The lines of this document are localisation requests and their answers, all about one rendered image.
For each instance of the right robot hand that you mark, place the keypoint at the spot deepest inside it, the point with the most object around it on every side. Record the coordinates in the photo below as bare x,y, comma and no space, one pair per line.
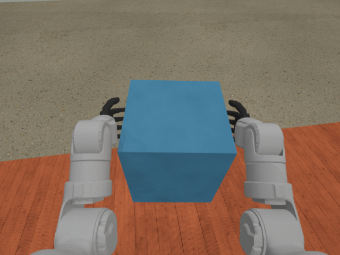
242,113

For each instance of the right robot upper arm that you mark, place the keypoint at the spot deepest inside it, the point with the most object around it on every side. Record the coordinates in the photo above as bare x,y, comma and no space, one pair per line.
271,232

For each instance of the right robot forearm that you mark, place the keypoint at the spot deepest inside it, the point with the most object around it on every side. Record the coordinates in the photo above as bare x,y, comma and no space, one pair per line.
264,155

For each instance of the left robot upper arm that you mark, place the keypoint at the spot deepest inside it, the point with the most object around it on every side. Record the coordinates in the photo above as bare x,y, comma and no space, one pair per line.
85,231

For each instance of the left robot forearm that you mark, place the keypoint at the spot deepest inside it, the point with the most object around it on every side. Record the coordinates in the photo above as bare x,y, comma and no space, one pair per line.
91,151

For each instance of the left robot hand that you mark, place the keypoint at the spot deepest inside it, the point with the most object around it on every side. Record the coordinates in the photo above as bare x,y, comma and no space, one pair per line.
108,111

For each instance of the carton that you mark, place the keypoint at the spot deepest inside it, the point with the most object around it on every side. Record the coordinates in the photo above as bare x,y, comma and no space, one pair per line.
176,142

